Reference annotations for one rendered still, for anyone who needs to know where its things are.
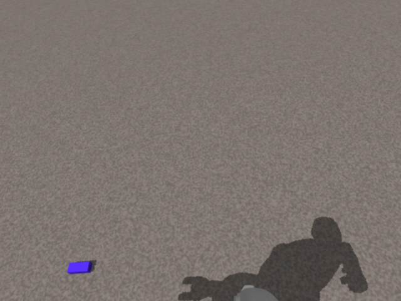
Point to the small box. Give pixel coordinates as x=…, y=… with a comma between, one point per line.
x=79, y=267

